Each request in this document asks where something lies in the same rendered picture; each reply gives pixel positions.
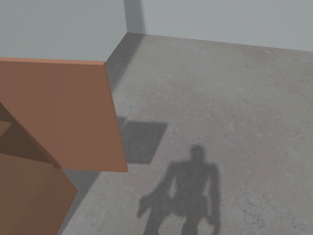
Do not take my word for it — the cupboard door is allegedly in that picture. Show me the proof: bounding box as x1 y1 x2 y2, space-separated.
0 57 128 172

